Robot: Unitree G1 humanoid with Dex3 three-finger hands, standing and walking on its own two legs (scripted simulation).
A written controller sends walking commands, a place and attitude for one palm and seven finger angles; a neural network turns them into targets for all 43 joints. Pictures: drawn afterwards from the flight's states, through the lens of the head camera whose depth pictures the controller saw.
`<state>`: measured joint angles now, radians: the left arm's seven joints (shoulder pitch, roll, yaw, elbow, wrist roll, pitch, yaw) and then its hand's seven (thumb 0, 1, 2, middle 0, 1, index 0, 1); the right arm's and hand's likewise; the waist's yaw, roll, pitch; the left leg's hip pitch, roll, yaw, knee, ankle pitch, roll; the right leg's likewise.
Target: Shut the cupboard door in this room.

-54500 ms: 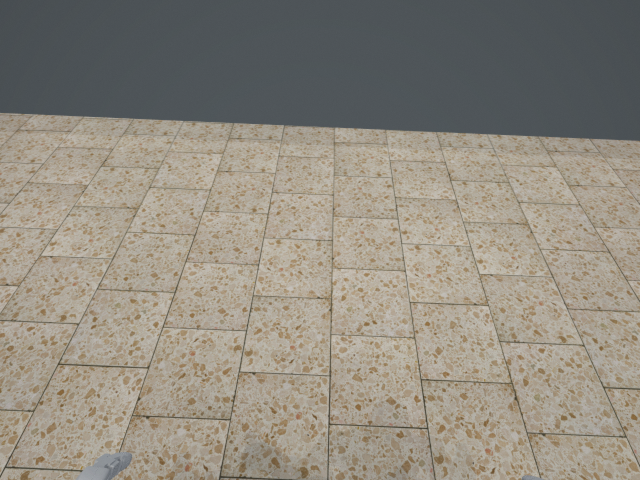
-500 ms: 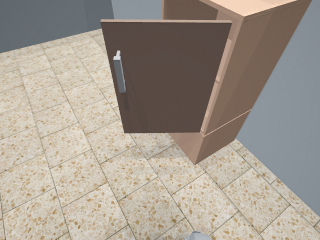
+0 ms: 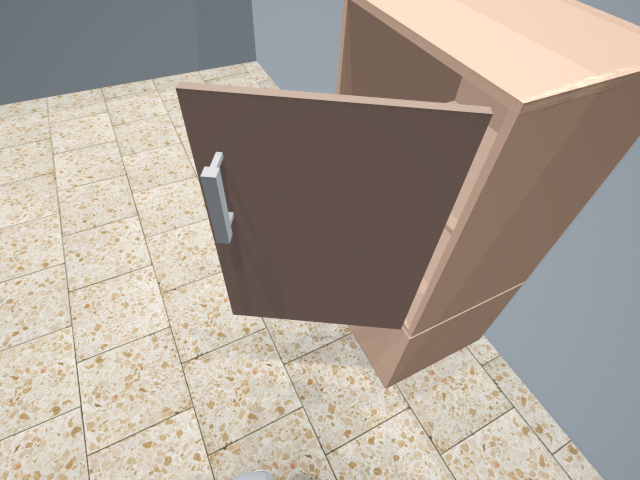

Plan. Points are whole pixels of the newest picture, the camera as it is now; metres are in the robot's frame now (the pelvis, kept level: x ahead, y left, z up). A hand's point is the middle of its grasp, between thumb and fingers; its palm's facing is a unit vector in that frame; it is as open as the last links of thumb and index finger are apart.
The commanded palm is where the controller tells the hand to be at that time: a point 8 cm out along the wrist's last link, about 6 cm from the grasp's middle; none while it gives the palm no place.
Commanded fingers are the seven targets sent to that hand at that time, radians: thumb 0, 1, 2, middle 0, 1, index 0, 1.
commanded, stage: come to a stop and stand still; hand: left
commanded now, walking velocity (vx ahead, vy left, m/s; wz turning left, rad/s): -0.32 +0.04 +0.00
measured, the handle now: (221, 199) +0.50 +0.21 +0.04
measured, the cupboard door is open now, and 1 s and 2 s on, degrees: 59 59 59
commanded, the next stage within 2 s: look again from close up in 1.04 s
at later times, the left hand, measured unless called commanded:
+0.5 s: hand out of the picture +0.06 +0.19 -0.17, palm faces +0.01 -0.96 -0.29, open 7.3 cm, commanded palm none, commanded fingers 0.00 0.90 0.90 -0.20 -0.30 -0.20 -0.30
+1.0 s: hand out of the picture -0.01 +0.16 -0.17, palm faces +0.02 -0.99 -0.17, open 7.3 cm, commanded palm none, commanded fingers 0.00 0.90 0.90 -0.20 -0.30 -0.20 -0.30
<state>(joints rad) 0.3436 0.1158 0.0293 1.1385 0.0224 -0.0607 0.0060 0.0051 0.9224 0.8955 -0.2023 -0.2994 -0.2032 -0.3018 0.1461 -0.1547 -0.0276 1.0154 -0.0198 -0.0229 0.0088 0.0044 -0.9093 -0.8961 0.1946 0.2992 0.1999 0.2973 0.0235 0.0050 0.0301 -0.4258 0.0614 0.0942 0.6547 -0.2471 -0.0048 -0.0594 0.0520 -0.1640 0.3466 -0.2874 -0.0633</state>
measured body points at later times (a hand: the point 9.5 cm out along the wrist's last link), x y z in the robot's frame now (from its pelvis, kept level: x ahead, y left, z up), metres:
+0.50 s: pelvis +0.02 -0.01 -0.01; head +0.04 -0.03 +0.44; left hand +0.06 +0.24 -0.15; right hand +0.06 -0.26 -0.16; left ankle +0.07 +0.10 -0.73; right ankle -0.03 -0.10 -0.74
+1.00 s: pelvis +0.00 -0.01 +0.01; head +0.00 -0.01 +0.46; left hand -0.01 +0.21 -0.16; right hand -0.02 -0.22 -0.16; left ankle +0.03 +0.11 -0.74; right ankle -0.03 -0.10 -0.74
